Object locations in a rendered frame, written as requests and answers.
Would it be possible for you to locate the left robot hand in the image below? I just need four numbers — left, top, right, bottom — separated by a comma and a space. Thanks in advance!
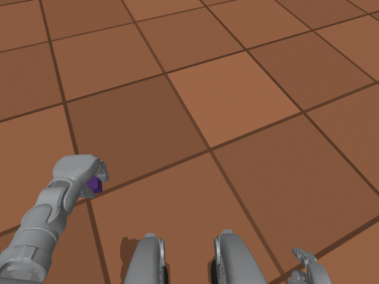
52, 154, 109, 198

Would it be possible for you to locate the right robot hand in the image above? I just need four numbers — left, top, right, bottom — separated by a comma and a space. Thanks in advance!
288, 247, 332, 284

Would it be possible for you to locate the small box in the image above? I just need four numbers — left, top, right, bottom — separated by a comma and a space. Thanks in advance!
86, 175, 102, 194

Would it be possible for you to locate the left robot arm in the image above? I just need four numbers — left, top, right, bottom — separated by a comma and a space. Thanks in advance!
0, 177, 81, 284

